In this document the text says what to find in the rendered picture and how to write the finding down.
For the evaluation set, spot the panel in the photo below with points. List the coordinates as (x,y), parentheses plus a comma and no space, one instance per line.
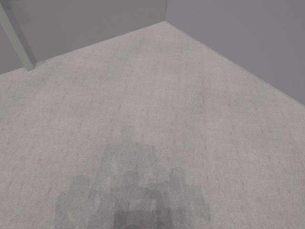
(14,40)

